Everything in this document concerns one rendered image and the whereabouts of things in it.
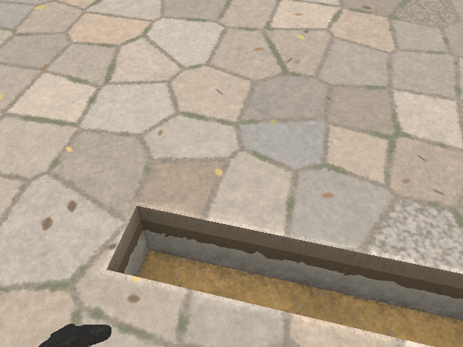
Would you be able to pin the robot left hand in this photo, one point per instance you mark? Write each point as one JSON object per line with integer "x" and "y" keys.
{"x": 78, "y": 336}

